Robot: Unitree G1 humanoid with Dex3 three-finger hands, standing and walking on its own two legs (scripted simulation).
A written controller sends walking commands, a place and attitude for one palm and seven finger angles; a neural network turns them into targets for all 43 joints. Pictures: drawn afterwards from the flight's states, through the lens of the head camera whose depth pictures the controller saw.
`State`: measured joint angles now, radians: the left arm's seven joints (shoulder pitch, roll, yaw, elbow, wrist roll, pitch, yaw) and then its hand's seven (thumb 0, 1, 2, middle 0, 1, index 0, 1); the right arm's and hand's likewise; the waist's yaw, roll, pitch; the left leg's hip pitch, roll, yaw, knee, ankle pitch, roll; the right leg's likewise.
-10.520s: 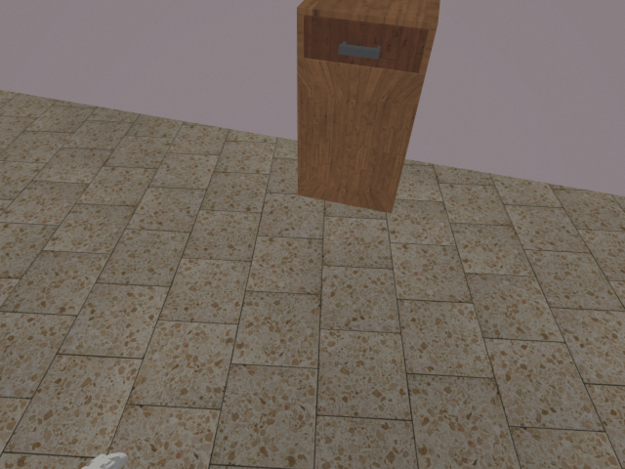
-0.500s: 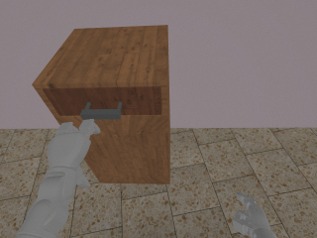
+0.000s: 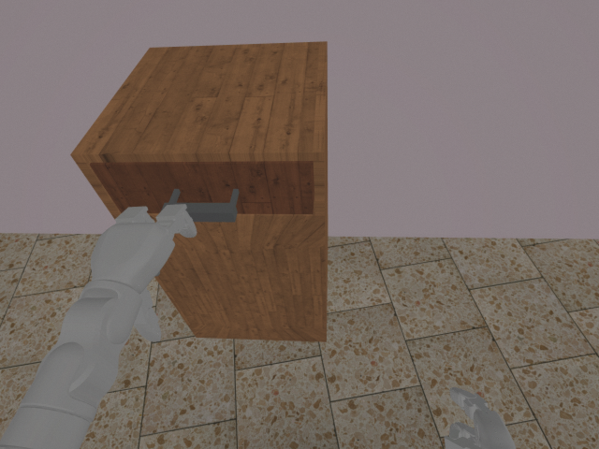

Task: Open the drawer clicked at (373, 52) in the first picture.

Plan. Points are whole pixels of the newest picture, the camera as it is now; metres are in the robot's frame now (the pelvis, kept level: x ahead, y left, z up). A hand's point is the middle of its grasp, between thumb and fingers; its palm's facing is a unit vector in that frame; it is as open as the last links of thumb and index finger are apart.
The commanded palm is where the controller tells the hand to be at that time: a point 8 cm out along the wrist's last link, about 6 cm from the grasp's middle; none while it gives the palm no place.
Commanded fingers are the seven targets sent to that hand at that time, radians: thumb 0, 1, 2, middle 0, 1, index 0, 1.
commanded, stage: raise the hand with hooked fingers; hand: left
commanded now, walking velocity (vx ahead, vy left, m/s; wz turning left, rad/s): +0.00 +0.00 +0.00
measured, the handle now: (202, 203) +0.53 +0.27 -0.02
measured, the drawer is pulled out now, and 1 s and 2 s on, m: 0.00 0.00 0.00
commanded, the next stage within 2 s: move the hooked fingers above the handle in 0.12 s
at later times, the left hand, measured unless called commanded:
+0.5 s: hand (161, 262) +0.32 +0.24 +0.07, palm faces -0.02 -0.05 -1.00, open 13.9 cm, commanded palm +0.31 +0.24 +0.14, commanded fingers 0.00 -0.50 0.30 -0.30 -1.20 -0.30 -1.20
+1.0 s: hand (176, 231) +0.39 +0.25 +0.05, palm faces -0.02 -0.02 -1.00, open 13.9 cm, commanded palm +0.37 +0.25 +0.12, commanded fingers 0.00 -0.50 0.30 -0.30 -1.20 -0.30 -1.20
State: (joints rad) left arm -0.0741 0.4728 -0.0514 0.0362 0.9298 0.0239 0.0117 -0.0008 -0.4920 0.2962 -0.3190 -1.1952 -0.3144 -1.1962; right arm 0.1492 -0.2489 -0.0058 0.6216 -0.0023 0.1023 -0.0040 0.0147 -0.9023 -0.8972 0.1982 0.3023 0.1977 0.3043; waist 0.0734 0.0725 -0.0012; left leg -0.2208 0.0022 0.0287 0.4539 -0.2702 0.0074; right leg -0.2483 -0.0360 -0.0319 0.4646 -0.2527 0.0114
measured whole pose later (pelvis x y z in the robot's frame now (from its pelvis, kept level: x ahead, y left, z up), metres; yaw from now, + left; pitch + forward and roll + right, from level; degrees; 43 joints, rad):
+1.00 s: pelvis +0.00 +0.00 -0.01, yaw -1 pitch +8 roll +0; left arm -0.45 0.49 -0.02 0.56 1.01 -0.05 0.14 0.00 -0.49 0.30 -0.32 -1.20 -0.31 -1.20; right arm 0.24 -0.25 -0.05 0.68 0.02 0.09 -0.03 0.01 -0.90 -0.90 0.20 0.30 0.20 0.30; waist 0.01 0.05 -0.05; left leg -0.40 0.01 0.04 0.56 -0.31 0.00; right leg -0.43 -0.03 -0.02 0.57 -0.29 0.00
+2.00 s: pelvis +0.00 +0.00 -0.02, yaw -2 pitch +17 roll -1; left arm -0.74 0.61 0.05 0.98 1.08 -0.16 0.17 0.00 -0.49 0.30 -0.32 -1.20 -0.31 -1.20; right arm 0.36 -0.27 -0.08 0.71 0.00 0.12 -0.03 0.01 -0.90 -0.90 0.20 0.30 0.20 0.30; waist -0.09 0.04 -0.11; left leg -0.62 0.04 0.04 0.68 -0.36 0.00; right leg -0.63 0.00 -0.02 0.65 -0.30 0.00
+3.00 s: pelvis +0.00 +0.00 -0.02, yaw -1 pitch +16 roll -1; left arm -0.74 0.58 0.06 0.92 1.09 -0.19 0.25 0.00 -0.49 0.30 -0.32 -1.20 -0.32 -1.20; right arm 0.30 -0.26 -0.06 0.70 -0.01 0.13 -0.03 0.01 -0.90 -0.90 0.20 0.30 0.20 0.30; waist -0.09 0.03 -0.11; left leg -0.62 0.03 0.03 0.71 -0.37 0.01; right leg -0.63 -0.01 -0.03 0.67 -0.32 0.01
